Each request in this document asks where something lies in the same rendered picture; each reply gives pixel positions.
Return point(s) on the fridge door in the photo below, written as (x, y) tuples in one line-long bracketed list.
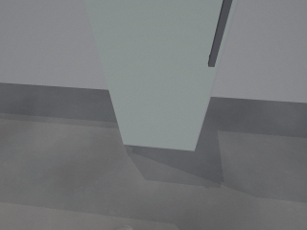
[(155, 55)]

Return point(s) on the handle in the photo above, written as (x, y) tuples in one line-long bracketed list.
[(225, 9)]

